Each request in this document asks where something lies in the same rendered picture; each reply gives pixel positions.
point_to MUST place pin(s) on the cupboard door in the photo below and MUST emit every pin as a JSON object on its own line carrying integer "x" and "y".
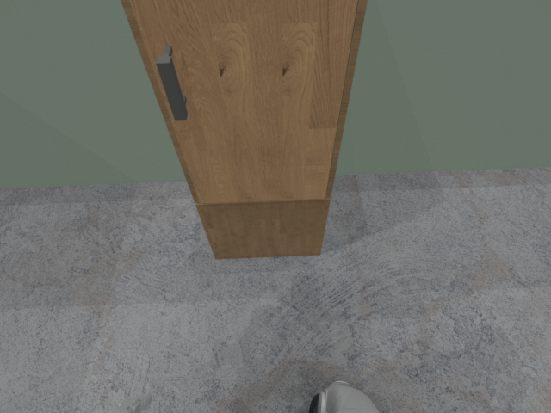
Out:
{"x": 264, "y": 81}

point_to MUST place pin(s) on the robot right shin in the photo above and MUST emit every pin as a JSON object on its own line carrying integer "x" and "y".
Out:
{"x": 339, "y": 383}

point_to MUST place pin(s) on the robot right thigh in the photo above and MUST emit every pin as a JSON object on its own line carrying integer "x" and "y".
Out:
{"x": 344, "y": 399}

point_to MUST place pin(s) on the handle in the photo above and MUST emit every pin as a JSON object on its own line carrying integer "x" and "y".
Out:
{"x": 171, "y": 85}

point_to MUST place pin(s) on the left robot hand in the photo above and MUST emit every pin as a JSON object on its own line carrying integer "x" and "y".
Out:
{"x": 134, "y": 405}

